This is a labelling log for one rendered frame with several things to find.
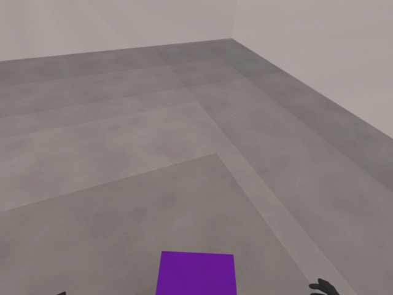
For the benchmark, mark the carton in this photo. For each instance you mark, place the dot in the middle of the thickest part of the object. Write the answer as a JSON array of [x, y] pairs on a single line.
[[183, 273]]

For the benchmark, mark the robot right hand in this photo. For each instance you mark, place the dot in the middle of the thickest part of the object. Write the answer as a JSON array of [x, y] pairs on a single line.
[[323, 286]]

